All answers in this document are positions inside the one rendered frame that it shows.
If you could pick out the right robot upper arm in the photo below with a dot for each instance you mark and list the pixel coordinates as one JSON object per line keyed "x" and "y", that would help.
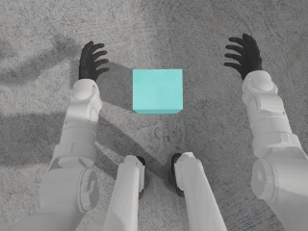
{"x": 283, "y": 184}

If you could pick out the right robot hand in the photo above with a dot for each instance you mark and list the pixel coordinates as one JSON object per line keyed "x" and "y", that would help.
{"x": 249, "y": 60}

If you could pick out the robot left forearm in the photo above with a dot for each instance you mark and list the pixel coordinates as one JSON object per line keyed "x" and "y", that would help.
{"x": 76, "y": 147}

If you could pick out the robot right forearm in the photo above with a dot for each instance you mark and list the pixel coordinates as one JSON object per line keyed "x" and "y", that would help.
{"x": 268, "y": 121}

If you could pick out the left robot thigh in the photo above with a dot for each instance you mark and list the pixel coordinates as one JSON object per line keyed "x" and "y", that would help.
{"x": 122, "y": 214}

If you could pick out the robot right foot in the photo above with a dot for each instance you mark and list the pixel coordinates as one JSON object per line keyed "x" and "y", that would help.
{"x": 174, "y": 160}

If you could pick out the left robot hand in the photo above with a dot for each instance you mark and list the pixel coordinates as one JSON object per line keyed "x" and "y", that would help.
{"x": 87, "y": 67}

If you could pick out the carton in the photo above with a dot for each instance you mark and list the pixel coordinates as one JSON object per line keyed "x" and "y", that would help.
{"x": 157, "y": 91}

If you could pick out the left robot upper arm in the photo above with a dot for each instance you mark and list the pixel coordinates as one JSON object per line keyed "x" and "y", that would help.
{"x": 66, "y": 194}

